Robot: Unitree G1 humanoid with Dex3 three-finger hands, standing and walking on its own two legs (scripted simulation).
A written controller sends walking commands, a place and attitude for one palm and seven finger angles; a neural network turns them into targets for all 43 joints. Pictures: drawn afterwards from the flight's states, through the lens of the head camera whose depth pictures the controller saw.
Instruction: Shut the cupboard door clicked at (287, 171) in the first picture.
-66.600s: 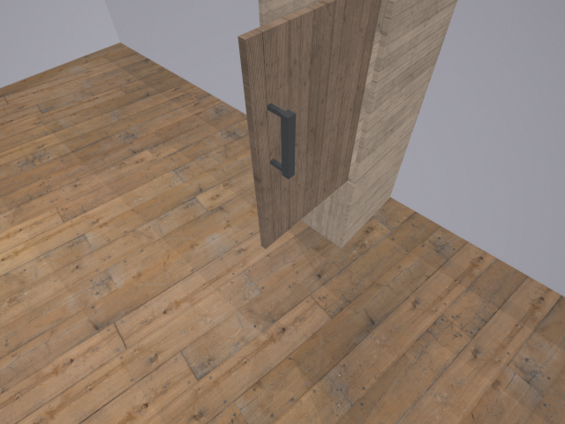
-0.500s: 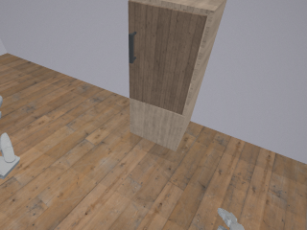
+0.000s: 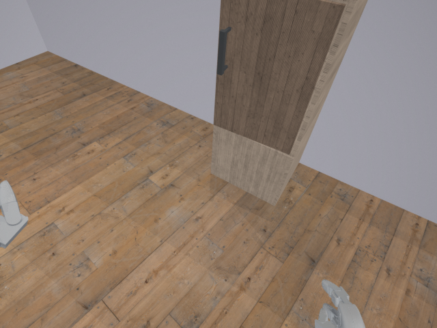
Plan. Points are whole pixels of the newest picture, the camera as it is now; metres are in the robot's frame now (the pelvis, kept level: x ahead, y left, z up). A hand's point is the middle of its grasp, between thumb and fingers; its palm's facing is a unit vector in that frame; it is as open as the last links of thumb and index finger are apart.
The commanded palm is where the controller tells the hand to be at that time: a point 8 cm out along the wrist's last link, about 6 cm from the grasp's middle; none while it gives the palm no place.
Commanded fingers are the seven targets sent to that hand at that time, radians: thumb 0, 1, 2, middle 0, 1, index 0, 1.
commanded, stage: stop stepping back and stand still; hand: left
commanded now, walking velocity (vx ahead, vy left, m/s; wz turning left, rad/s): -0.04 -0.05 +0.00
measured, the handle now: (224, 51) +1.00 +0.02 +0.04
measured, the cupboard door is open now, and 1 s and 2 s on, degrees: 3 3 3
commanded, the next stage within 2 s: let the arm hang, fingers relaxed in 0.30 s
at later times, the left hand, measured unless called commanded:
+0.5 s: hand (57, 250) +0.23 +0.28 +0.05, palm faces +0.21 -0.86 -0.47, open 7.4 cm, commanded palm none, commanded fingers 0.00 0.90 0.90 -0.20 -0.30 -0.20 -0.30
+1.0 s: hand out of the picture -0.08 +0.24 -0.16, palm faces +0.00 -0.97 -0.23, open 7.3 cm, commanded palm none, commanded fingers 0.00 0.90 0.90 -0.20 -0.30 -0.20 -0.30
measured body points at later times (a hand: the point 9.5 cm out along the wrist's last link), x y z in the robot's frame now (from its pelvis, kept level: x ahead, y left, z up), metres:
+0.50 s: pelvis +0.01 +0.02 +0.00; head +0.01 +0.01 +0.45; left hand +0.21 +0.32 +0.07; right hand +0.18 -0.23 -0.10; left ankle +0.02 +0.12 -0.73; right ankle -0.01 -0.10 -0.73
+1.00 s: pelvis -0.02 +0.05 +0.01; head -0.01 +0.04 +0.46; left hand -0.08 +0.29 -0.14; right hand -0.06 -0.18 -0.15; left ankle +0.02 +0.12 -0.73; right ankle -0.01 -0.10 -0.73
